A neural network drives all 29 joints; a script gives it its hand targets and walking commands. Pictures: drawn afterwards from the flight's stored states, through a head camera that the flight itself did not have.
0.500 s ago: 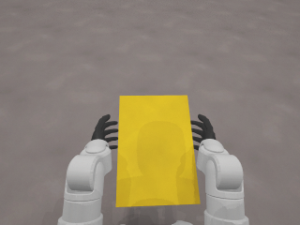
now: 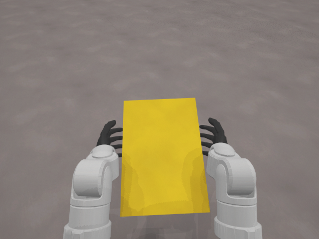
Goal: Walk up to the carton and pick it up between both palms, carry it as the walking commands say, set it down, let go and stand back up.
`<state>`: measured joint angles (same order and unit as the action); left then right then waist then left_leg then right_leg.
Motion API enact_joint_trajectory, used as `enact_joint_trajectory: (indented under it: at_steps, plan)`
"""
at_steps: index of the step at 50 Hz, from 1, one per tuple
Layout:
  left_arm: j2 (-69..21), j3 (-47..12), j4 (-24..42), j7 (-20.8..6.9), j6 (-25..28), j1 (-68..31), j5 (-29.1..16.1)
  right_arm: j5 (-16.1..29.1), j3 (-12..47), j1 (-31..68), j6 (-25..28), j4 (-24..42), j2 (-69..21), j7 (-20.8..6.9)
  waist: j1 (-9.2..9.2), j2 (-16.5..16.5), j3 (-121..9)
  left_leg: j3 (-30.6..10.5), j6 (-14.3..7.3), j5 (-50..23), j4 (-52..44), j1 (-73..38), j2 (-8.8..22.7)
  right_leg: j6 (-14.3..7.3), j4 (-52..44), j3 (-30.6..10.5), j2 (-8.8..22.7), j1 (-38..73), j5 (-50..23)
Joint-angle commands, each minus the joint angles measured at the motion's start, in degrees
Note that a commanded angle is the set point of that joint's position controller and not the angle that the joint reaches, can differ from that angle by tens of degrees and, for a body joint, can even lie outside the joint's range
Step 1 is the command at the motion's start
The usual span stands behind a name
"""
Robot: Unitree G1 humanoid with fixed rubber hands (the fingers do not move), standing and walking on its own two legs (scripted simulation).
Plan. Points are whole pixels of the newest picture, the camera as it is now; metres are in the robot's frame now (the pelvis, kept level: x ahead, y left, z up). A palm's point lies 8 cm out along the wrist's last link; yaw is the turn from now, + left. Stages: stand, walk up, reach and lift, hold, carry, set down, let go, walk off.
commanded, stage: carry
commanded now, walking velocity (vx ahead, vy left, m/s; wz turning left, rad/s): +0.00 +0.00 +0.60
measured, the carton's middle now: (161, 159) +0.32 -0.02 +0.02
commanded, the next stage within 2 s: none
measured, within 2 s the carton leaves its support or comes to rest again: neither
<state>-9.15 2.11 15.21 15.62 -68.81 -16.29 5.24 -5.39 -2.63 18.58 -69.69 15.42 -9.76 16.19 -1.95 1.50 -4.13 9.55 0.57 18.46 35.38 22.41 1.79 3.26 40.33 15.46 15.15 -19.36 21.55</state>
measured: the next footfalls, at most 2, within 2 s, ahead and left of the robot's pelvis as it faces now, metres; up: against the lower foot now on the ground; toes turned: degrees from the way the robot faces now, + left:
right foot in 0.40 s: +0.00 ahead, -0.07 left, +0.00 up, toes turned +7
left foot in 0.78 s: -0.09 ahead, +0.19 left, +0.00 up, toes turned +37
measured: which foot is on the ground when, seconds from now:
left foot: down 0.00-0.40, up 0.42-0.76, down 0.78-1.00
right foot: down 0.00-0.02, up 0.04-0.38, down 0.40-0.80, up 0.82-1.00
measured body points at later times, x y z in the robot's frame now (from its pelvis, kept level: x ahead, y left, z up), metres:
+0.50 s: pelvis -0.05 +0.01 +0.01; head -0.05 -0.01 +0.46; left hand +0.20 +0.21 +0.11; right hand +0.26 -0.05 +0.10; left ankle -0.03 +0.11 -0.67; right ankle -0.04 -0.08 -0.72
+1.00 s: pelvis -0.13 +0.06 +0.00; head -0.11 +0.08 +0.45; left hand +0.03 +0.34 +0.07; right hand +0.19 +0.14 +0.08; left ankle -0.12 +0.17 -0.72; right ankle -0.07 -0.06 -0.66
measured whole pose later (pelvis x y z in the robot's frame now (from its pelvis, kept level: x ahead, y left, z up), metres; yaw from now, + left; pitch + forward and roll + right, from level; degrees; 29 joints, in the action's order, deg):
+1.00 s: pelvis -0.13 +0.06 +0.00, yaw +36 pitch +3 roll +0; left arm -8.4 0.2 18.0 15.3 -67.3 -13.0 2.6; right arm -5.1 -3.1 15.3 -66.6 16.0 -8.9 14.1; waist 1.4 0.1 0.6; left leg 3.6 -4.6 9.9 32.3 25.7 -2.9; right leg 4.2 62.6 3.9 6.3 -31.5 27.9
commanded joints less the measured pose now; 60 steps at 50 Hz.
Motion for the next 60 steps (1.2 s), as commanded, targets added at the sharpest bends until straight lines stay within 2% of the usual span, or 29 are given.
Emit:
enact_joint_trajectory:
  at_steps: [1,2,3,4,6,8,11,15,19,20,21,22,23,24,25,28,36,38,39,40,41,42,44,46,50,56,58,59,60]
  plan:
    - [-54.3,-24.6,5.7,-11.1,1.9,-14.5,-16.1,17.9,26.5,11.7,0.5,1.0,-55.9,-12.9,0.24,-2.0,-17.4,-11.3,-3.6,-27.2,-12.5,-20.9,6.8,1.3,11.3,-4.0,2.3,-6.2,-7.6]
    - [-54.3,-26.1,7.7,-11.4,1.5,-16.5,-16.9,17.3,25.0,10.1,1.0,0.3,-56.2,-12.9,-0.1,-20.5,-17.8,-32.7,-12.3,-55.0,-9.7,-26.2,20.3,3.9,21.5,-4.1,-8.2,-21.7,22.7]
    - [-56.3,-26.5,4.9,-11.5,2.0,-16.0,-16.9,17.2,25.4,10.9,1.2,0.6,-57.7,-13.0,0.51,-14.5,-20.1,-30.4,-14.5,-62.6,-6.5,-28.5,20.2,3.1,27.3,-12.2,-6.6,-22.0,23.8]
    - [-57.8,-28.5,7.2,-12.1,2.4,-18.6,-18.6,16.8,24.9,10.9,1.9,2.0,-57.9,-13.2,0.2,-15.3,-21.2,-29.3,-15.2,-53.9,-7.1,-27.1,20.3,2.4,28.5,-14.1,-7.4,-23.6,21.7]
    - [-60.6,-32.2,11.6,-12.9,3.3,-24.0,-22.2,16.5,23.4,11.6,3.5,4.7,-58.9,-13.4,0.37,-12.3,-19.7,-22.2,-12.5,-33.9,-10.0,-19.1,15.2,2.3,29.6,-13.7,-6.9,-20.7,10.7]
    - [-61.6,-33.1,12.4,-13.1,4.0,-22.7,-22.5,16.8,23.7,12.4,4.5,7.0,-58.6,-13.6,0.74,-9.8,-19.8,-18.6,-11.0,-22.0,-11.5,-14.4,11.7,1.9,27.4,-12.6,-8.1,-15.5,5.1]
    - [-59.2,-32.6,12.4,-12.5,4.3,-18.5,-21.4,16.8,25.2,11.3,4.6,8.8,-56.0,-13.4,0.77,-8.6,-19.4,-21.6,-10.8,-15.1,-13.7,-13.6,11.1,0.9,20.8,-12.3,-10.4,-12.4,4.7]
    - [-56.6,-31.1,10.7,-12.0,3.3,-15.1,-19.8,16.6,26.5,9.4,3.3,8.5,-54.2,-13.1,0.71,-9.6,-19.1,-25.9,-10.9,-15.2,-15.1,-12.5,11.3,0.1,10.2,-11.9,-13.2,-7.2,4.9]
    - [-55.8,-28.5,8.1,-12.0,2.2,-13.6,-18.3,16.8,27.6,9.7,2.1,7.6,-53.8,-12.9,1.31,-9.2,-19.1,-24.9,-7.1,-12.7,-14.2,-7.4,7.9,-0.5,-12.9,-8.5,-14.6,6.8,1.2]
    - [-55.7,-27.8,7.6,-12.1,2.1,-13.8,-17.8,16.9,27.5,10.1,1.9,7.1,-53.8,-12.8,1.87,-6.0,-20.7,-23.3,-4.6,-8.0,-10.6,-1.8,5.9,-1.0,-19.3,-11.9,-10.8,15.9,-2.0]
    - [-55.4,-27.0,6.5,-12.2,2.1,-13.2,-16.7,16.9,28.1,11.4,1.6,7.6,-54.0,-12.9,3.03,6.4,-18.4,-15.9,0.8,2.2,0.5,10.5,-2.3,-6.2,-25.9,-26.9,2.2,21.0,1.6]
    - [-57.0,-26.5,7.0,-12.1,2.4,-14.1,-16.2,17.5,29.0,14.9,1.6,10.1,-53.6,-13.1,3.17,17.5,-13.5,-6.3,2.4,14.4,19.5,17.7,-7.3,-13.3,-26.6,-35.6,15.1,14.3,-9.9]
    - [-57.2,-25.8,7.8,-12.2,2.2,-14.5,-16.2,18.2,29.0,16.0,1.6,9.2,-54.7,-13.1,2.23,7.5,-10.4,-8.6,1.4,13.0,28.4,20.4,-2.9,-12.6,-23.9,-30.5,13.6,12.4,-17.8]
    - [-57.0,-25.1,8.6,-12.2,2.5,-15.3,-16.1,19.6,30.1,17.8,1.8,9.7,-55.5,-13.2,2.28,3.2,-11.0,-9.2,1.1,10.7,33.2,19.3,-3.0,-11.4,-21.7,-25.5,11.3,12.0,-21.2]
    - [-56.2,-24.3,8.1,-12.2,2.5,-15.4,-15.9,19.8,30.5,17.6,1.7,8.9,-55.8,-13.1,2.14,2.6,-10.8,-9.3,1.1,7.7,35.8,18.8,-2.6,-9.6,-20.4,-20.9,8.7,12.2,-23.5]
    - [-54.1,-23.1,7.5,-12.1,2.5,-15.3,-15.9,18.9,30.3,15.6,1.1,5.9,-55.7,-12.6,1.85,7.9,-10.6,-6.2,1.7,4.3,30.1,17.7,-2.0,-6.6,-14.6,-12.0,3.8,16.7,-35.2]
    - [-53.6,-23.5,5.8,-11.7,1.9,-14.3,-15.9,17.9,27.3,14.1,0.4,3.1,-54.9,-12.0,2.6,13.7,-12.8,1.1,0.2,7.0,5.6,6.6,-1.2,-6.4,-8.7,-8.4,8.7,16.1,-44.4]
    - [-54.6,-24.1,5.7,-11.5,2.0,-14.2,-15.8,17.6,26.7,12.6,0.5,2.3,-55.1,-12.4,1.5,10.4,-14.8,2.7,0.0,-4.1,-8.0,-1.8,-2.0,-3.8,-4.0,-4.2,7.7,14.5,-40.1]
    - [-54.8,-24.3,5.7,-11.5,2.1,-13.9,-15.7,17.4,26.2,11.7,0.5,1.8,-55.1,-12.7,0.93,4.5,-17.0,-0.7,-0.4,-8.5,-12.6,-11.2,-1.3,-1.5,2.8,-2.3,5.3,8.4,-31.4]
    - [-54.5,-25.0,6.1,-11.6,2.2,-14.3,-16.0,17.6,26.2,11.3,0.9,1.8,-55.3,-13.0,0.49,-4.5,-16.7,-14.4,-3.8,-29.4,-12.6,-22.1,7.7,0.9,11.7,-3.8,1.8,-7.0,-2.0]
    - [-54.4,-26.9,8.2,-11.9,2.0,-16.5,-16.9,17.3,24.6,9.8,1.4,0.9,-55.6,-13.1,0.25,-21.8,-17.2,-34.0,-12.0,-50.1,-10.7,-24.2,19.8,3.2,20.4,-4.3,-8.0,-18.9,22.6]
    - [-56.6,-27.5,6.2,-12.1,2.2,-16.9,-17.1,17.4,25.0,11.3,1.6,1.7,-57.1,-13.3,0.63,-15.6,-19.1,-31.8,-13.6,-45.6,-9.8,-24.6,18.9,2.2,25.8,-11.9,-6.4,-18.7,20.9]
    - [-60.0,-31.1,10.3,-13.2,3.3,-22.2,-20.9,16.7,24.2,12.3,3.3,4.5,-58.2,-13.5,0.5,-10.1,-17.9,-23.5,-11.8,-33.1,-10.4,-19.7,14.2,1.4,28.3,-13.4,-6.4,-19.3,12.2]
    - [-60.8,-32.5,11.1,-13.6,4.0,-21.9,-22.1,16.6,23.6,12.3,4.4,6.2,-58.0,-13.5,0.7,-9.3,-18.4,-19.7,-10.9,-24.9,-11.3,-16.9,10.9,1.5,27.7,-12.9,-7.0,-16.0,5.8]
    - [-58.6,-32.4,11.8,-13.1,4.6,-17.2,-21.1,16.5,25.2,10.7,4.9,8.2,-55.6,-13.3,0.76,-7.9,-19.0,-23.6,-11.0,-16.7,-14.5,-15.4,10.7,0.5,19.7,-12.7,-9.7,-12.0,5.6]
    - [-56.4,-30.1,10.1,-12.6,3.4,-13.5,-19.3,16.6,26.9,9.0,3.6,8.4,-54.2,-12.8,0.54,-9.0,-19.0,-27.3,-9.2,-16.8,-17.4,-12.0,9.5,-0.4,-0.3,-10.7,-14.0,-1.2,6.7]
    - [-56.2,-28.7,8.8,-12.6,3.0,-12.5,-18.5,16.6,27.4,9.4,3.1,8.2,-54.1,-12.6,1.15,-8.3,-19.6,-25.8,-6.6,-15.6,-16.9,-9.4,7.4,-0.5,-13.6,-8.5,-13.9,7.2,2.8]
    - [-56.2,-28.1,8.2,-12.6,2.9,-12.2,-17.9,16.7,27.4,9.7,2.9,7.8,-54.1,-12.5,1.76,-6.6,-20.6,-23.8,-4.0,-13.3,-14.7,-3.6,5.5,-0.9,-20.6,-9.9,-11.2,16.5,-2.3]
    - [-55.7,-27.2,6.9,-12.5,3.1,-11.1,-16.7,17.0,28.4,11.6,2.6,8.4,-54.1,-12.6,2.73,2.8,-18.2,-16.7,1.9,-5.0,-8.5,7.7,-0.6,-4.2,-24.4,-18.8,-2.8,23.0,-0.8]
